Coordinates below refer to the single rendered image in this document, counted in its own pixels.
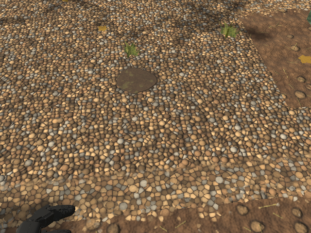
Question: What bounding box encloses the left robot hand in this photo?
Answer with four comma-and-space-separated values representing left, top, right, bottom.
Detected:
16, 204, 76, 233

